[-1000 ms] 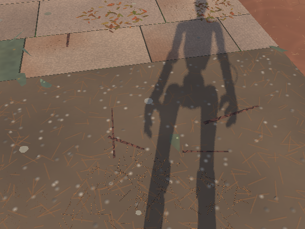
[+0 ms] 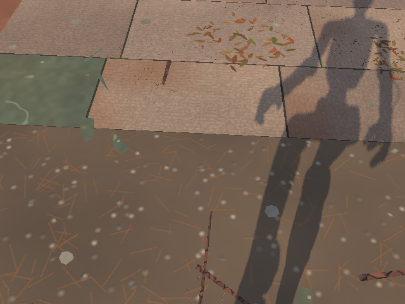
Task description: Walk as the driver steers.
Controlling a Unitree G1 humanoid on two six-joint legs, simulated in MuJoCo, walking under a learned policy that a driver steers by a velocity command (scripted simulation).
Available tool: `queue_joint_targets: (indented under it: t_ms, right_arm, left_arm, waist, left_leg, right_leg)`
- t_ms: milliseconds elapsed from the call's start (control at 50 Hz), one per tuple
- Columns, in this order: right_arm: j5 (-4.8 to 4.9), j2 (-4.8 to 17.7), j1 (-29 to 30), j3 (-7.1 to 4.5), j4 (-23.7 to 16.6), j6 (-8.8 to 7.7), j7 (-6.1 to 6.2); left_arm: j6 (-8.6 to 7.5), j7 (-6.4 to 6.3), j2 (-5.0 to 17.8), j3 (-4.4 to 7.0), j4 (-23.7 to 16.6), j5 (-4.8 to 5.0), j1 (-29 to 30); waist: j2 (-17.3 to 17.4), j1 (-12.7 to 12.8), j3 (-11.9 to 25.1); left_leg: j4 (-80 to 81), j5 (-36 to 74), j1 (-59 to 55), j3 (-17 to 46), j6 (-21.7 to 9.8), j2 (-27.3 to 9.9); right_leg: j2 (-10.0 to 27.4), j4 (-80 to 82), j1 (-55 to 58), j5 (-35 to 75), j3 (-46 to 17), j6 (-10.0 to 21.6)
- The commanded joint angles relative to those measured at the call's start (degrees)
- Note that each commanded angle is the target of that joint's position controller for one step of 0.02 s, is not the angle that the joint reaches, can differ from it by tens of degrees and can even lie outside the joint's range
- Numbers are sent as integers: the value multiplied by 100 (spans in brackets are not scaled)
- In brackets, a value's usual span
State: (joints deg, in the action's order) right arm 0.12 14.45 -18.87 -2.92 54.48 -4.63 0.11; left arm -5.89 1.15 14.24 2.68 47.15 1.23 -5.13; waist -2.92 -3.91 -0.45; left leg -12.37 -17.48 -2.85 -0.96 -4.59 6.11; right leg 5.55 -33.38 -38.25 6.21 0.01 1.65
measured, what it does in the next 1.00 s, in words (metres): walks ahead, turning right: right foot, then left foot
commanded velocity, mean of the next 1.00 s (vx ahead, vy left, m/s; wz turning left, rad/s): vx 0.50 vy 0.00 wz -0.22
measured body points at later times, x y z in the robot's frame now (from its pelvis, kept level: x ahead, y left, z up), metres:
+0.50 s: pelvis +0.30 -0.05 +0.01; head +0.33 -0.06 +0.46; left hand +0.41 +0.22 -0.11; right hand +0.45 -0.33 -0.09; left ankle +0.52 +0.07 -0.70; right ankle +0.22 -0.12 -0.74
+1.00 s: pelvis +0.58 -0.08 +0.01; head +0.61 -0.08 +0.46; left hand +0.84 +0.09 -0.08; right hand +0.50 -0.35 -0.12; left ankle +0.52 +0.04 -0.74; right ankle +0.71 -0.28 -0.69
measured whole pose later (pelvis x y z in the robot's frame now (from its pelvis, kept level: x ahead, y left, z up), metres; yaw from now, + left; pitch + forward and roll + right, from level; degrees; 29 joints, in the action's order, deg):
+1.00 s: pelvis +0.58 -0.08 +0.01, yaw -15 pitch +3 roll +1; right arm 1.0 15.3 -21.7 -2.5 50.0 -4.5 -0.6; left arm -4.5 1.0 15.1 2.3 39.2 0.6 -5.8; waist -2.7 -5.2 -0.2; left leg -13.6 -14.8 1.6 -1.1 -2.4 3.2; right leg 5.4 -35.2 -37.7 2.3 -1.9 0.0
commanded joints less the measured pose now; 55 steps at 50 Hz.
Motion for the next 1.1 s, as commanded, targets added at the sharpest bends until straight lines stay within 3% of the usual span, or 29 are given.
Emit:
queue_joint_targets:
  t_ms: [20,60,80,100,120,140,160,180,200,220,260,300,380,480,560,580,600,620,640,660,680,700,720,800,920,1000,1060,1080,1100]
  right_arm:
    - [-18,827,-304,-170,-87,49,51]
    - [-37,1003,-69,-201,-195,94,80]
    - [-46,1058,46,-202,-246,141,97]
    - [-56,1046,125,-171,-343,154,130]
    - [-152,537,-464,1,-528,27,80]
    - [-133,320,-559,117,-468,-177,-29]
    - [91,918,15,-38,-644,-348,-109]
    - [196,957,546,-27,-850,-432,-124]
    - [113,893,715,-35,-882,-446,-94]
    - [9,916,657,-91,-880,-391,-49]
    - [-72,769,436,-104,-916,-241,-4]
    - [-119,662,573,-93,-1028,-144,50]
    - [-112,421,1384,-6,-1258,-152,38]
    - [-5,547,2125,-7,-1545,-250,-80]
    - [3,759,1920,-81,-1610,-353,-158]
    - [-14,890,1402,-158,-1469,-371,-139]
    - [-71,1141,558,-255,-1308,-389,-107]
    - [-130,1631,-336,-395,-1189,-366,-81]
    - [-6,1526,-733,-401,-966,-276,-139]
    - [108,1085,-580,-276,-1003,-241,-137]
    - [87,928,-133,-213,-1094,-192,-119]
    - [24,822,206,-158,-1157,-159,-127]
    - [-36,717,400,-116,-1190,-158,-140]
    - [-6,812,423,-137,-1084,-212,-136]
    - [86,1011,-29,-179,-842,-108,-44]
    - [110,1061,-410,-176,-641,11,-27]
    - [81,1138,-353,-191,-586,130,29]
    - [93,1170,-188,-192,-627,152,49]
    - [58,1061,-197,-147,-682,136,58]
  left_arm:
    - [-132,189,384,14,-712,48,901]
    - [-102,234,615,107,-664,21,390]
    - [-77,225,825,220,-511,3,-305]
    - [-42,178,1125,364,-321,-12,-1208]
    - [-5,126,1760,536,-273,-92,-1931]
    - [19,118,1473,447,-228,-38,-2078]
    - [46,87,1091,341,-237,-43,-1905]
    - [62,56,948,294,-374,-65,-1451]
    - [63,64,849,248,-483,-95,-1065]
    - [47,61,749,209,-589,-141,-833]
    - [54,49,764,213,-696,-127,-665]
    - [37,-12,910,258,-709,-85,-778]
    - [73,-126,961,278,-597,-35,-1158]
    - [113,-125,965,267,-373,-18,-1663]
    - [224,-166,1068,300,-334,-51,-1681]
    - [245,-170,1016,274,-369,-53,-1584]
    - [235,-162,838,190,-458,-97,-1494]
    - [160,-152,517,77,-569,-104,-1919]
    - [81,-138,397,13,-517,-38,-2314]
    - [53,-120,905,122,-560,58,-1812]
    - [48,-111,991,145,-703,59,-1292]
    - [48,-113,940,142,-778,-26,-1009]
    - [63,-111,871,162,-795,-81,-991]
    - [152,-130,561,109,-818,-98,-1119]
    - [74,-70,329,8,-1128,-88,-33]
    - [15,55,368,12,-1368,-36,584]
    - [-55,137,551,95,-1360,-123,313]
    - [-71,123,677,166,-1189,-176,-233]
    - [-83,82,959,263,-1017,-236,-854]
  waist:
    - [572,-85,-333]
    - [792,273,140]
    - [828,665,560]
    - [684,1113,1037]
    - [-463,986,1954]
    - [-1057,947,2530]
    - [-658,1076,1873]
    - [-201,975,1090]
    - [353,726,540]
    - [420,493,353]
    - [209,231,248]
    - [66,215,165]
    - [-74,556,116]
    - [-184,892,-17]
    - [-333,661,30]
    - [-311,376,296]
    - [-169,-16,995]
    - [809,-124,1893]
    - [1984,-89,2217]
    - [1330,-224,1455]
    - [871,-151,734]
    - [590,-12,305]
    - [640,158,107]
    - [809,405,90]
    - [648,63,-68]
    - [664,-126,-267]
    - [849,149,40]
    - [849,476,360]
    - [671,744,843]
  left_leg:
    - [-176,3219,-548,367,-579,-1980]
    - [-917,5281,-620,130,-423,-1937]
    - [-1818,6136,-510,-47,-322,-1807]
    - [-3124,5749,285,-234,-127,-1611]
    - [-5456,3263,2581,-402,265,-927]
    - [-6682,-1243,4080,377,390,-82]
    - [-6972,-1033,4772,887,219,-493]
    - [-6670,-574,4901,784,140,-763]
    - [-6138,-296,4692,690,160,-951]
    - [-5678,-123,4259,692,212,-1130]
    - [-5154,-36,3823,630,380,-1217]
    - [-4559,331,3770,484,603,-1175]
    - [-2680,2075,3387,307,739,-984]
    - [-1778,2392,3444,356,549,-854]
    - [-1392,1428,3168,239,211,-724]
    - [-1195,1471,2431,119,52,-616]
    - [-1448,1750,1068,504,-263,-1059]
    - [-1577,1622,-1167,2222,-1006,-2223]
    - [-850,426,-1974,4099,-1448,-2889]
    - [-613,-660,-1509,3934,-1189,-2730]
    - [-453,-593,-684,3208,-971,-2543]
    - [-246,-124,82,2705,-905,-2305]
    - [-77,341,588,2361,-875,-2118]
    - [317,1631,1199,1487,-961,-1839]
    - [374,2240,1121,623,-699,-1543]
    - [69,2414,566,713,-624,-1781]
    - [-763,3800,132,702,-332,-1812]
    - [-1339,4443,195,578,-187,-1631]
    - [-2211,4259,580,386,35,-1310]
  right_leg:
    - [-173,202,-485,-589,42,263]
    - [-549,160,497,-1090,354,470]
    - [-797,231,1429,-1129,514,614]
    - [-675,342,2887,-824,164,847]
    - [786,217,5344,-978,-2228,1770]
    - [1526,1332,6405,-1748,-4699,2356]
    - [1274,1547,6100,-2385,-4192,1940]
    - [1074,1664,5174,-2179,-3397,1710]
    - [866,1827,4156,-1558,-2830,1623]
    - [677,1949,3486,-1001,-2446,1551]
    - [433,2146,2791,-557,-2089,1560]
    - [283,2220,2372,-163,-1709,1567]
    - [-90,2166,2144,-326,-1051,1180]
    - [276,1853,2931,-796,-1443,1074]
    - [586,1263,3680,56,-1805,935]
    - [370,762,3665,862,-1650,820]
    - [64,-328,3205,980,-1371,646]
    - [-663,-2261,1386,-496,-805,243]
    - [-1076,-3495,-38,-3942,-764,36]
    - [-736,-3984,-691,-3799,-1013,76]
    - [-450,-3951,-842,-3244,-752,87]
    - [-243,-3641,-698,-2820,-569,69]
    - [-68,-3337,-463,-2533,-537,46]
    - [136,-2645,-105,-2025,-345,-130]
    - [-15,-551,160,-299,-82,-221]
    - [-206,154,179,-255,-32,-107]
    - [-461,551,811,-570,19,142]
    - [-630,789,1605,-272,152,272]
    - [-415,827,2744,895,51,463]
